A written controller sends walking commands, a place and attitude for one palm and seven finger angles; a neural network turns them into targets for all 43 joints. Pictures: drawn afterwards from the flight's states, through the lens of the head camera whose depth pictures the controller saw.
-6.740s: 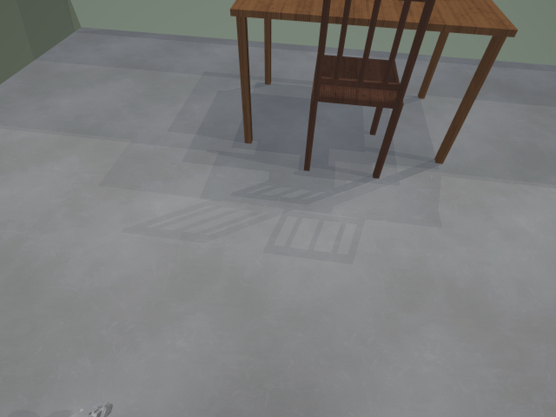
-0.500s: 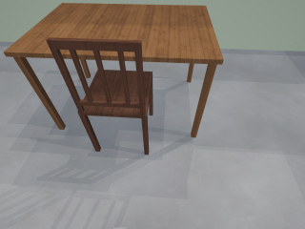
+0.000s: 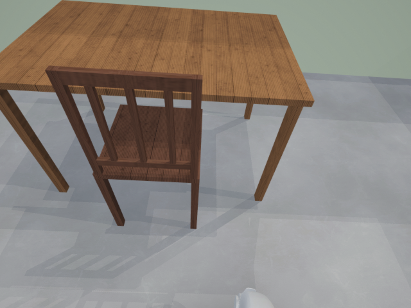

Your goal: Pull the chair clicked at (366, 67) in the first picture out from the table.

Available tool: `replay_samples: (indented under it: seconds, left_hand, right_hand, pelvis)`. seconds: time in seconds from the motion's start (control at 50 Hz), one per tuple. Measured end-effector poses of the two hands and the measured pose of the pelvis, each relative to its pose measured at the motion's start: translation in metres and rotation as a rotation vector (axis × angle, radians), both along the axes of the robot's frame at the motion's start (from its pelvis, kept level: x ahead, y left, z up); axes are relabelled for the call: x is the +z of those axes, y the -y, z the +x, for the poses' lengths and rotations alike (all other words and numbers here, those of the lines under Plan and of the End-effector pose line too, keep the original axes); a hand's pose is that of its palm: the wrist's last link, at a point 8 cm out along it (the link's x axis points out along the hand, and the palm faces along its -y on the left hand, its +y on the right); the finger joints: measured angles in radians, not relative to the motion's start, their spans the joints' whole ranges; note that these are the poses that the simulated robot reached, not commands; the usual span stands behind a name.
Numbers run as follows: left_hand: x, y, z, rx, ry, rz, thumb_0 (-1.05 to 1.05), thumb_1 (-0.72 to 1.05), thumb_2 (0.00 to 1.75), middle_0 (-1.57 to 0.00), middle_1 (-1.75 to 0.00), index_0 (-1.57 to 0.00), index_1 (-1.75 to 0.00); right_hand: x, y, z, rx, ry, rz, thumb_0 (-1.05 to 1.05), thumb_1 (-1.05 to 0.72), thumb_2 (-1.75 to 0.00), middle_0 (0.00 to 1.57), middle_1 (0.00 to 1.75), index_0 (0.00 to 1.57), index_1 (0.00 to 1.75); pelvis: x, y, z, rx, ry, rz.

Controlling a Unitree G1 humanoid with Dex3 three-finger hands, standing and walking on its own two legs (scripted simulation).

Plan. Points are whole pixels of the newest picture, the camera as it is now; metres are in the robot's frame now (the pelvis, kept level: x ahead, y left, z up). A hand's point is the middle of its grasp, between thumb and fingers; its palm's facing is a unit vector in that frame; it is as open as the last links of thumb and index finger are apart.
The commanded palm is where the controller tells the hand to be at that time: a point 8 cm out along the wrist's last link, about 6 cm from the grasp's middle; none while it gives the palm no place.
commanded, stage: take the last steps up to it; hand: left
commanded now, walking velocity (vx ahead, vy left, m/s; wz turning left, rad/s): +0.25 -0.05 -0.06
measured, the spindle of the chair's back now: (137, 129) +0.63 +0.24 -0.08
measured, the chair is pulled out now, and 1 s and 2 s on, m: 0.00 0.00 0.00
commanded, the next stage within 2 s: come to a stop and stand still in 0.20 s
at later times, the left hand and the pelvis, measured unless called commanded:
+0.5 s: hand (142, 278) +0.22 +0.15 -0.17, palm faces +0.00 -0.97 -0.23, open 7.3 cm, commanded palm none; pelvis +0.17 -0.03 -0.01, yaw -2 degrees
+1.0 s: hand (140, 289) +0.20 +0.16 -0.19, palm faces -0.08 -0.96 -0.26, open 7.4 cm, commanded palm none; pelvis +0.14 -0.04 -0.03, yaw -3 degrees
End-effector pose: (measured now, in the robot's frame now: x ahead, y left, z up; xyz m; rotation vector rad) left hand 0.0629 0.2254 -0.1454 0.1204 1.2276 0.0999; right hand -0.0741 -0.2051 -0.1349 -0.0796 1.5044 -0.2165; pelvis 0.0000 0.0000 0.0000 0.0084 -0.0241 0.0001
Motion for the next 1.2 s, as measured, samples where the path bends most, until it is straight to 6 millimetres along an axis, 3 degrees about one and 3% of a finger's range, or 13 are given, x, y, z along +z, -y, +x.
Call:
replay_samples:
  seconds: [0.12, 0.18, 0.22, 0.32, 0.4, 0.46, 0.56, 0.64, 0.78, 0.86, 0.92, 1.06, 1.2]
  left_hand:
    - [0.001, 0.023, 0.104, -0.093, 0.077, 0.009, 0.0, 0.91, 0.9, -0.19, -0.29, -0.19, -0.3]
    - [-0.004, 0.038, 0.149, -0.123, 0.118, 0.018, 0.0, 0.91, 0.9, -0.19, -0.29, -0.19, -0.3]
    - [-0.007, 0.046, 0.167, -0.116, 0.144, 0.025, 0.0, 0.91, 0.9, -0.19, -0.29, -0.19, -0.3]
    - [-0.002, 0.052, 0.164, -0.059, 0.07, 0.032, 0.0, 0.9, 0.9, -0.2, -0.29, -0.2, -0.3]
    - [0.006, 0.037, 0.157, -0.015, 0.002, 0.084, -0.02, 0.94, 0.9, -0.2, -0.3, -0.2, -0.3]
    - [0.006, 0.03, 0.152, -0.007, -0.055, 0.092, -0.01, 0.94, 0.9, -0.2, -0.29, -0.2, -0.3]
    - [-0.006, 0.015, 0.147, 0.033, -0.11, 0.073, -0.01, 0.92, 0.9, -0.2, -0.29, -0.2, -0.3]
    - [-0.016, 0.004, 0.148, 0.047, -0.139, 0.066, 0.0, 0.91, 0.9, -0.2, -0.29, -0.2, -0.3]
    - [-0.009, -0.004, 0.149, 0.03, -0.122, 0.085, 0.0, 0.91, 0.9, -0.2, -0.29, -0.19, -0.3]
    - [-0.004, 0.002, 0.145, 0.005, -0.101, 0.104, 0.0, 0.91, 0.9, -0.19, -0.29, -0.19, -0.3]
    - [-0.012, 0.008, 0.14, -0.048, -0.048, 0.133, 0.0, 0.9, 0.9, -0.2, -0.29, -0.19, -0.3]
    - [-0.015, 0.03, 0.135, -0.086, -0.014, 0.088, 0.0, 0.9, 0.9, -0.2, -0.29, -0.2, -0.3]
    - [-0.016, 0.027, 0.145, -0.082, 0.023, 0.072, 0.0, 0.9, 0.9, -0.2, -0.3, -0.2, -0.3]
  right_hand:
    - [-0.008, -0.007, 0.002, -0.079, -0.117, 0.041, 0.0, -0.91, -0.9, 0.2, 0.3, 0.21, 0.3]
    - [-0.016, -0.001, 0.015, -0.104, -0.175, 0.06, 0.0, -0.91, -0.9, 0.2, 0.3, 0.21, 0.3]
    - [-0.022, 0.007, 0.032, -0.11, -0.195, 0.069, 0.0, -0.91, -0.9, 0.2, 0.3, 0.21, 0.3]
    - [-0.023, 0.037, 0.119, -0.054, -0.082, 0.041, 0.01, -0.91, -0.9, 0.2, 0.3, 0.2, 0.3]
    - [-0.018, 0.053, 0.205, 0.009, 0.075, 0.008, 0.0, -0.91, -0.9, 0.19, 0.3, 0.2, 0.3]
    - [-0.017, 0.06, 0.257, 0.042, 0.156, -0.021, 0.01, -0.93, -0.9, 0.19, 0.3, 0.2, 0.3]
    - [-0.013, 0.059, 0.317, 0.083, 0.242, -0.061, 0.01, -0.94, -0.9, 0.19, 0.3, 0.2, 0.3]
    - [-0.006, 0.048, 0.343, 0.113, 0.289, -0.079, 0.0, -0.93, -0.9, 0.19, 0.3, 0.2, 0.3]
    - [0.003, 0.042, 0.344, 0.121, 0.325, -0.071, 0.0, -0.91, -0.9, 0.2, 0.3, 0.21, 0.3]
    - [-0.001, 0.051, 0.329, 0.098, 0.337, -0.052, 0.0, -0.91, -0.9, 0.2, 0.3, 0.21, 0.3]
    - [-0.015, 0.067, 0.314, 0.078, 0.363, -0.046, 0.0, -0.91, -0.9, 0.2, 0.3, 0.21, 0.3]
    - [-0.028, 0.081, 0.25, 0.037, 0.301, -0.049, 0.0, -0.91, -0.9, 0.2, 0.3, 0.2, 0.3]
    - [-0.036, 0.07, 0.178, -0.004, 0.141, -0.048, 0.0, -0.91, -0.9, 0.19, 0.3, 0.2, 0.3]
  pelvis:
    - [-0.01, 0.011, 0.051, -0.018, -0.006, 0.001]
    - [-0.02, 0.024, 0.082, -0.025, -0.008, -0.004]
    - [-0.026, 0.033, 0.099, -0.027, -0.005, -0.005]
    - [-0.014, 0.041, 0.132, -0.017, -0.009, -0.021]
    - [-0.005, 0.042, 0.154, -0.018, -0.027, -0.017]
    - [-0.004, 0.037, 0.167, -0.027, -0.025, -0.018]
    - [-0.011, 0.023, 0.184, -0.033, 0.001, -0.03]
    - [-0.014, 0.015, 0.189, -0.044, 0.007, -0.017]
    - [-0.007, 0.019, 0.173, -0.053, -0.015, -0.021]
    - [-0.009, 0.028, 0.161, -0.06, -0.023, -0.022]
    - [-0.025, 0.037, 0.151, -0.083, -0.032, 0.012]
    - [-0.029, 0.036, 0.145, -0.052, 0.043, -0.009]
    - [-0.031, 0.032, 0.149, -0.045, 0.037, -0.014]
